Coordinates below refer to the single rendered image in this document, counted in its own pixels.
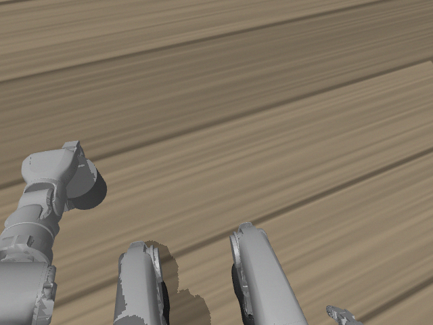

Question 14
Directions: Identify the right robot foot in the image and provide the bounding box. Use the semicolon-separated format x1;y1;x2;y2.
231;264;255;325

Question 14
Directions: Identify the right robot hand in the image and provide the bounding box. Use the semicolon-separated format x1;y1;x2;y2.
326;305;364;325

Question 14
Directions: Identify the left robot hand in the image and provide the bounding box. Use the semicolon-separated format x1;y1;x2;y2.
21;140;85;212

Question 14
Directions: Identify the mug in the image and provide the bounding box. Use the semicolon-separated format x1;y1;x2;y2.
66;156;107;210

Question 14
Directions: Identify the left robot arm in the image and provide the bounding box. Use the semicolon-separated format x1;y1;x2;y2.
0;179;67;325

